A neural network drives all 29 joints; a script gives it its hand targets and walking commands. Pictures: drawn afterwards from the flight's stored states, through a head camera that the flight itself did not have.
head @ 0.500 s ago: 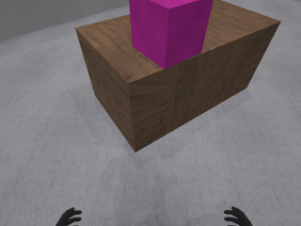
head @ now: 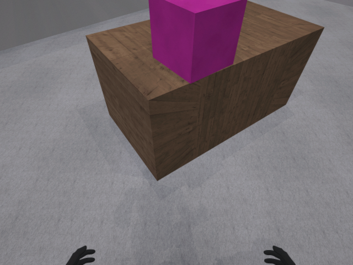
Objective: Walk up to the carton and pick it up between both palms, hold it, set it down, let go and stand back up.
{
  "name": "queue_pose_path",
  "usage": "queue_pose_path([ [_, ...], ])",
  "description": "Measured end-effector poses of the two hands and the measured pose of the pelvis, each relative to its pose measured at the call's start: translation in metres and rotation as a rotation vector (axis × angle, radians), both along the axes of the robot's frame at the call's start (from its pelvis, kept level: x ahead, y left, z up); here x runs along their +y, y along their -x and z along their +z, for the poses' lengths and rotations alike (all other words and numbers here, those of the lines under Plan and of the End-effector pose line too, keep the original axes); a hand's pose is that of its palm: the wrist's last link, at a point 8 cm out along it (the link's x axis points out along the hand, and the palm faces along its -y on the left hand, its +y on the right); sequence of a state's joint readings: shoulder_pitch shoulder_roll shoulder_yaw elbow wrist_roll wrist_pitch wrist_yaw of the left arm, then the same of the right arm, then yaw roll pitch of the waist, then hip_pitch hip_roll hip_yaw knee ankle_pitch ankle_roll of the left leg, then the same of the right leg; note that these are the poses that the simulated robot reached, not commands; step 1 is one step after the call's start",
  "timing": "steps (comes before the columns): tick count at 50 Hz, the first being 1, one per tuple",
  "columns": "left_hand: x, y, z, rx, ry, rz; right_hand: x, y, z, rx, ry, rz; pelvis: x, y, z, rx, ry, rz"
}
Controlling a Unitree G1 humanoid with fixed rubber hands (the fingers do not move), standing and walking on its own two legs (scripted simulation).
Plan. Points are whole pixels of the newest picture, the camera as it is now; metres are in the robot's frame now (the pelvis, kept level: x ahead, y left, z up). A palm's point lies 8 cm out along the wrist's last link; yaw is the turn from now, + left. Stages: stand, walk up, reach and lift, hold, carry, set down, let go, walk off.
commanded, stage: stand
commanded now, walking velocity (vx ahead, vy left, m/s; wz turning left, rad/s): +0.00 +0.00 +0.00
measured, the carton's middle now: (194, 31) +1.10 -0.10 +0.05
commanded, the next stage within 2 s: walk up in 0.74 s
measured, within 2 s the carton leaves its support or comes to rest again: neither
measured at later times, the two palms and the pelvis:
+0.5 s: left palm out of the picture +0.12 +0.25 -0.09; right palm out of the picture +0.11 -0.25 -0.09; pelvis +0.00 +0.00 +0.00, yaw -1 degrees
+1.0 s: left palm out of the picture +0.12 +0.25 -0.09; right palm out of the picture +0.10 -0.25 -0.09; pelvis +0.00 +0.01 +0.00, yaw -1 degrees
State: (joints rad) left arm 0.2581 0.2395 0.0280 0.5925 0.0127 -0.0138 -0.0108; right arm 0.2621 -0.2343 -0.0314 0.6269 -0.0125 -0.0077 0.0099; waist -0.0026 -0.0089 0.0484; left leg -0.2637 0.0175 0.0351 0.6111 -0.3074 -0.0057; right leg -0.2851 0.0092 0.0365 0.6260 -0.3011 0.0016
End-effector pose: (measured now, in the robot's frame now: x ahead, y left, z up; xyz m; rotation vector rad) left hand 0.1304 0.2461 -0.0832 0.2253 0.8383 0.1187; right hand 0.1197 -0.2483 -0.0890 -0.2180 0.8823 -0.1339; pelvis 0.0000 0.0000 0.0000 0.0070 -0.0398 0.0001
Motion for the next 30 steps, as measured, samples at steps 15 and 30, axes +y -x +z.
queue_pose_path([
  [15,0.002,0.004,-0.001,0.016,-0.002,-0.006,0.001,0.007,-0.001,0.013,0.001,-0.008,0.003,0.001,0.001,-0.001,0.0,-0.008],
  [30,0.004,0.006,-0.003,0.032,-0.004,-0.014,0.0,0.015,-0.002,0.028,0.004,-0.018,0.005,0.002,0.001,0.0,-0.001,-0.017],
])
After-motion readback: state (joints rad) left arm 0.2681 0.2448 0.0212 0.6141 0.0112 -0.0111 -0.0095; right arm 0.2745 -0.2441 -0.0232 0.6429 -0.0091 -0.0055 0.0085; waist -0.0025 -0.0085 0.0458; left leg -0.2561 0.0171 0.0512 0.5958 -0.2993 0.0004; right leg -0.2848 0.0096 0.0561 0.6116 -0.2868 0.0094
